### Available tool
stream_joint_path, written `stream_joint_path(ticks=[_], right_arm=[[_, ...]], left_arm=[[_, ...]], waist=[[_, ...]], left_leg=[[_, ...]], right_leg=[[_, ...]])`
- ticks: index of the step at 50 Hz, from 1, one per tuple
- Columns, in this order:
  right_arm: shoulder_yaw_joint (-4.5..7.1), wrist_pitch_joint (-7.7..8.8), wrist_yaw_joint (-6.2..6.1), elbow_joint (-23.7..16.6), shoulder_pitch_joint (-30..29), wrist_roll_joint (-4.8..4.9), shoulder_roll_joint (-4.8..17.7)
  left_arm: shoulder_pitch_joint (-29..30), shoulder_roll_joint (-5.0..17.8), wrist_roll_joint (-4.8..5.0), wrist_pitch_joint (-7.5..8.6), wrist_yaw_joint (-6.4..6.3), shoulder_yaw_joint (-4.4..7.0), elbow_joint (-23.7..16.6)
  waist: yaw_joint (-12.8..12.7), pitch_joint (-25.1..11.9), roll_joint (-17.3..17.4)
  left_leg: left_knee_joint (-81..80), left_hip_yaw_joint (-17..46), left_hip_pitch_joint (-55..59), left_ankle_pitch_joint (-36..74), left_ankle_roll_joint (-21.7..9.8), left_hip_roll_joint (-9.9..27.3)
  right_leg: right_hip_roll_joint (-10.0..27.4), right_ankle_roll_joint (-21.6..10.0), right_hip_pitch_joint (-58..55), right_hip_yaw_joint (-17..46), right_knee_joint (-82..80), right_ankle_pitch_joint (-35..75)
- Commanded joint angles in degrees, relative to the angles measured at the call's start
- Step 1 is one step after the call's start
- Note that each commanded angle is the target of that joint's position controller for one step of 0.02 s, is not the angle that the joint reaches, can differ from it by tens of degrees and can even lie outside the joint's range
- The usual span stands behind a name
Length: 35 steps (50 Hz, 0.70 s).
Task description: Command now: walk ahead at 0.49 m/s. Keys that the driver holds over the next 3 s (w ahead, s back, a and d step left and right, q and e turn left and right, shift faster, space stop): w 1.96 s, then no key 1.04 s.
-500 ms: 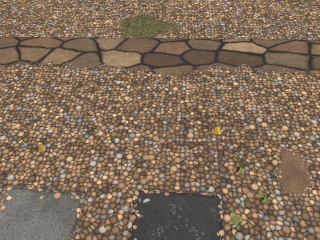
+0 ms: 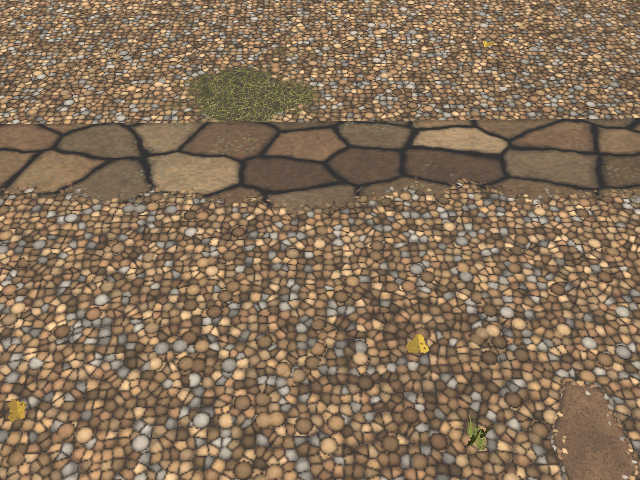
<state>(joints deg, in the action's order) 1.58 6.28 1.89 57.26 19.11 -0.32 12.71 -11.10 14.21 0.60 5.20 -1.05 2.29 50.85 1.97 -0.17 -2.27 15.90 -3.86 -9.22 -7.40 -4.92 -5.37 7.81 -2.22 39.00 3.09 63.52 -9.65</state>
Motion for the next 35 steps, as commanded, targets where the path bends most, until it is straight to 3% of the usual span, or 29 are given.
stream_joint_path(ticks=[1, 5, 10, 12, 13, 14, 15, 16, 17, 18, 19, 20, 21, 23, 25, 28, 31, 35], right_arm=[[1.3, 0.79, -1.21, -3.23, -1.89, 0.19, 7.96], [1.51, 0.11, -1.92, -2.22, 2.57, 1.05, 9.27], [1.89, -1.17, -2.11, -0.4, 6.38, 1.43, 9.76], [2.26, -1.74, -2.25, -0.39, 5.62, 1.5, 10.54], [2.36, -2.02, -2.26, -0.7, 4.32, 1.46, 10.97], [2.01, -2.32, -2.22, -1.07, 3.32, 1.15, 10.12], [1.0, -2.25, -2.18, -2.51, 2.69, 0.31, 7.94], [-1.14, -0.86, -1.58, -3.39, 8.98, 0.15, 0.81], [-0.53, 0.79, -1.28, -2.28, 8.79, 1.33, 4.09], [0.87, 1.58, -1.1, -3.98, 3.03, 2.82, 9.29], [1.01, 1.65, -1.36, -4.95, -0.75, 2.76, 9.52], [1.27, 1.23, -1.76, -5.17, -2.62, 1.92, 8.7], [1.57, 0.35, -2.03, -5.08, -2.04, 1.41, 7.75], [1.39, -1.14, -2.13, -4.46, 0.12, 1.22, 5.01], [1.65, -1.71, -2.32, -5.47, -1.94, 0.93, 5.09], [1.79, -1.64, -2.27, -7.91, -8.98, 0.57, 4.82], [1.51, -1.28, -1.76, -9.55, -15.09, 0.81, 3.98], [1.18, -0.94, -0.83, -11.59, -21.66, 1.33, 4.02]], left_arm=[[-1.04, 2.54, -0.55, 0.0, -0.19, 0.74, -2.48], [7.79, 1.69, 0.04, 0.57, 0.59, 0.37, -4.77], [14.34, 2.36, 0.7, 1.2, 2.41, 0.1, -7.66], [12.56, 3.65, 0.7, 1.7, 2.95, 0.51, -7.86], [8.98, 4.87, 0.65, 1.92, 2.99, 1.14, -7.11], [0.82, 7.1, 0.56, 2.04, 2.78, 2.48, -4.6], [-11.14, 11.53, 0.09, 2.1, 2.29, 4.0, -1.78], [-17.85, 17.83, -0.74, 1.6, 2.23, 5.48, -0.35], [-18.54, 12.69, -0.65, 1.58, 2.43, 4.1, -0.12], [-12.81, 9.34, -0.29, 1.68, 2.39, 2.95, -1.07], [-6.94, 7.26, -0.18, 1.53, 2.4, 2.18, -2.47], [-3.23, 5.44, -0.37, 1.43, 2.71, 1.57, -3.06], [-1.72, 4.03, -0.74, 1.53, 2.97, 1.12, -2.97], [-3.06, 4.01, -0.91, 1.79, 3.19, 1.18, -1.54], [-5.11, 5.7, -0.94, 1.95, 2.71, 1.62, -0.22], [-7.89, 6.44, -0.75, 1.41, 1.67, 1.74, 1.04], [-9.98, 7.17, -0.37, 1.06, 1.05, 1.79, 1.91], [-13.85, 7.71, 0.18, 0.48, 0.74, 2.04, 4.1]], waist=[[-2.32, 3.24, 3.98], [0.92, 3.56, 4.49], [2.65, 5.26, 5.28], [0.91, 4.21, 6.2], [-1.46, 2.21, 6.86], [-5.49, -2.54, 6.27], [-9.93, -11.27, 2.58], [-8.19, -19.3, -12.32], [-8.91, -22.64, -11.94], [-7.67, -13.33, -7.96], [-5.85, -8.48, -3.67], [-4.19, -4.75, -0.77], [-2.29, -2.92, -1.59], [-0.81, -1.91, -2.47], [-0.5, -0.37, -1.53], [-1.96, 1.33, -0.95], [-3.72, 2.65, -1.31], [-5.81, 5.02, -1.21]], left_leg=[[-10.95, 11.93, -4.82, 4.43, -9.64, 16.25], [-10.25, 9.32, 0.06, 4.78, -7.37, 15.51], [-5.86, 10.29, 9.19, 4.46, -6.65, 19.1], [-2.54, 10.84, 11.3, 8.75, -5.71, 20.26], [1.54, 10.04, 11.14, 16.81, -4.9, 19.64], [11.1, 7.56, 9.6, 26.02, -3.55, 16.66], [27.63, 4.32, -0.05, 21.25, -1.39, 13.18], [50.54, 1.35, -24.66, -5.31, 3.14, 2.91], [59.31, 10.56, -32.32, -24.07, 2.35, 2.63], [61.9, 10.67, -36.96, -20.36, 1.12, 6.4], [59.72, 8.91, -35.32, -14.52, 0.88, 9.74], [55.91, 7.98, -32.83, -10.61, 1.21, 11.62], [52.5, 8.08, -29.23, -7.92, 1.41, 13.22], [50.01, 7.07, -25.76, -5.43, 2.09, 13.46], [46.35, 6.8, -28.47, -1.88, 2.94, 13.71], [36.22, 6.66, -32.93, 5.73, 3.88, 13.77], [25.78, 5.37, -31.24, 12.57, 3.86, 12.34], [18.35, 4.44, -31.42, 12.82, 3.33, 10.86]], right_leg=[[1.91, 1.29, 1.52, 0.22, -8.92, 9.41], [-0.89, 1.76, -0.65, -2.15, -23.94, 16.23], [-2.44, 0.47, -0.31, -2.41, -31.98, 10.44], [-3.58, -1.14, -4.36, -3.09, -34.24, 5.89], [-5.18, -2.17, -10.16, -4.48, -35.36, 4.48], [-7.15, -3.7, -20.86, -5.94, -36.43, 4.42], [-0.44, -7.31, -38.62, 1.49, -34.82, 5.63], [13.64, -16.54, -61.37, 27.39, -38.87, -0.46], [15.83, -18.04, -63.14, 40.11, -46.07, -4.89], [13.69, -14.34, -55.52, 30.93, -46.34, -4.19], [11.22, -12.23, -46.59, 22.2, -47.44, 0.63], [8.58, -11.08, -38.86, 16.51, -49.62, 4.51], [6.21, -9.92, -33.82, 12.11, -51.7, 6.59], [4.45, -10.35, -29.5, 7.99, -54.15, 10.78], [4.3, -11.03, -29.25, 5.43, -55.41, 15.06], [4.23, -10.57, -31.57, 3.47, -56.39, 16.16], [3.25, -9.35, -32.45, 1.17, -57.38, 13.24], [4.94, -9.08, -37.83, 0.78, -56.55, 10.88]])
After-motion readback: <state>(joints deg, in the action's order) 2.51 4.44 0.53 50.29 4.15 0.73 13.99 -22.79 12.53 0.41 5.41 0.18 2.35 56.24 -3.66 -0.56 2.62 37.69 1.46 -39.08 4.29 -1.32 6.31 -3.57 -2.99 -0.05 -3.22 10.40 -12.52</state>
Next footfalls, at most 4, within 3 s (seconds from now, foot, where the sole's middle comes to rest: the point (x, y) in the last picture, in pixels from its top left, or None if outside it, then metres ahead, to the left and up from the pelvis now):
0.30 right None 0.34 -0.17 -0.78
0.86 left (287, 424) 0.65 0.08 -0.78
1.42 right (379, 305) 0.96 -0.16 -0.78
2.00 left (285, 219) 1.27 0.08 -0.78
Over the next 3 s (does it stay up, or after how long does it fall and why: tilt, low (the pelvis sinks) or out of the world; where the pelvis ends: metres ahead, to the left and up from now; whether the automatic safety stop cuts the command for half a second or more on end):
stays up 1.27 -0.02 -0.01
